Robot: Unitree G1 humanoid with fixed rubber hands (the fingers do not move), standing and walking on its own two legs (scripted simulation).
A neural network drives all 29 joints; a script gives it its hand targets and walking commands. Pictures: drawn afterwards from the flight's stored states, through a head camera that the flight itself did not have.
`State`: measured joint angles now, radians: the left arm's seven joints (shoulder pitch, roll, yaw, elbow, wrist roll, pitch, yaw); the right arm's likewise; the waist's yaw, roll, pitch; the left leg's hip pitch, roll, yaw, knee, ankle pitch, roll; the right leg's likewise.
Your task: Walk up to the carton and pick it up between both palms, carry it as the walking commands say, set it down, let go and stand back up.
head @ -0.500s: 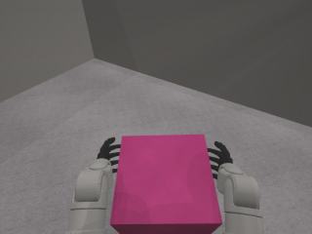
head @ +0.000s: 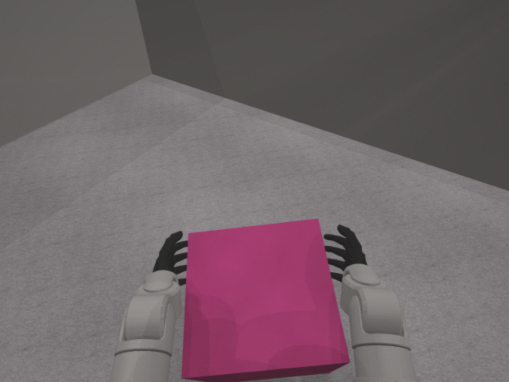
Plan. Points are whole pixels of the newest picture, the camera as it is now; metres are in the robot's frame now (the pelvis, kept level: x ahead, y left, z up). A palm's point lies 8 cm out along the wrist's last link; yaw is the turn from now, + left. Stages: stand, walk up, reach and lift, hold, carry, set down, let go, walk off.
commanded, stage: hold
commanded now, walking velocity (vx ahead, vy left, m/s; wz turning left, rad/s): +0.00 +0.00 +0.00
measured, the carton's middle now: (264, 308) +0.27 +0.00 -0.05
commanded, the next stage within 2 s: set down in 0.02 s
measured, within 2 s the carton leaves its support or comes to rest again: neither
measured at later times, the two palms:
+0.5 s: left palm (176, 270) +0.30 +0.15 +0.01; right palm (349, 272) +0.31 -0.15 +0.01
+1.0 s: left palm (189, 289) +0.33 +0.15 -0.10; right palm (333, 299) +0.32 -0.15 -0.11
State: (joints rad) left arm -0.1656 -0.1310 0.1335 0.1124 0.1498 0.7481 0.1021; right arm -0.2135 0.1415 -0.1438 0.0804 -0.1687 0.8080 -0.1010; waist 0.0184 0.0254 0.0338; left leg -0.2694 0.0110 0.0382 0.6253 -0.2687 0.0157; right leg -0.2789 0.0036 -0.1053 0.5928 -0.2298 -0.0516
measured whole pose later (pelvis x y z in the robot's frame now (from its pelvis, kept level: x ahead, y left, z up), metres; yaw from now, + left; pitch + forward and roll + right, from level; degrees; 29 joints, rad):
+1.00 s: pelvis -0.01 -0.01 -0.03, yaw +0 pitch +17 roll +1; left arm -0.45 -0.14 0.34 0.58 0.24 0.15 0.07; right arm -0.44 0.19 -0.37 0.54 -0.32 0.21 -0.09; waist 0.02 0.03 0.06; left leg -0.82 0.01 0.04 0.82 -0.28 0.02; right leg -0.85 0.00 -0.08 0.81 -0.26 -0.05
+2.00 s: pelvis -0.05 +0.00 -0.18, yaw +2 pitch +34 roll +1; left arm -0.72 -0.08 0.30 0.63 0.12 0.12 0.24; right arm -0.74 -0.03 -0.19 0.68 -0.06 0.15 -0.19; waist 0.02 0.03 -0.05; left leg -1.63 0.00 0.04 1.48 -0.46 0.02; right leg -1.66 0.00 -0.04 1.48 -0.43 -0.05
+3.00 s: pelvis -0.10 -0.01 -0.31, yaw +2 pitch +27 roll +2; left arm -1.33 0.13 0.18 0.85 -0.13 0.13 0.29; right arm -1.48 -0.34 -0.05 1.04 0.12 0.16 -0.24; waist 0.02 0.03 0.52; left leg -1.92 0.00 0.04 1.93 -0.47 0.01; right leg -1.95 0.01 -0.05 1.93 -0.44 -0.07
